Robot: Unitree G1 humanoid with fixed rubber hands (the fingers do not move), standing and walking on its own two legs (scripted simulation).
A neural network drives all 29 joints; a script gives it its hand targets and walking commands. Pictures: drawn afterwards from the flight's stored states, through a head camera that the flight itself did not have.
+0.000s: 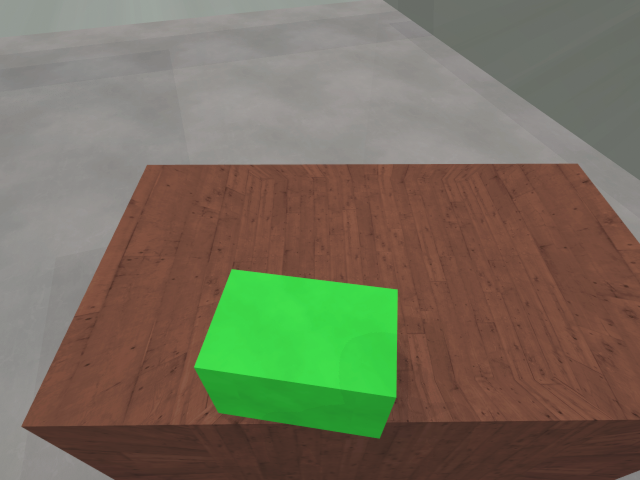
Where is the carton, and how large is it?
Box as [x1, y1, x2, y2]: [194, 269, 397, 438]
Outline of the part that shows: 232,269 194,366 218,412 379,438 395,399 397,290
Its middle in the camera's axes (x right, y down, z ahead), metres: -0.02 +0.18 +0.63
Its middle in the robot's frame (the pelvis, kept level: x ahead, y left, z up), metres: +0.34 +0.03 -0.11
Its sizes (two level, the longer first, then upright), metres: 0.270 0.170 0.176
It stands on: a pedestal, 0.57 m high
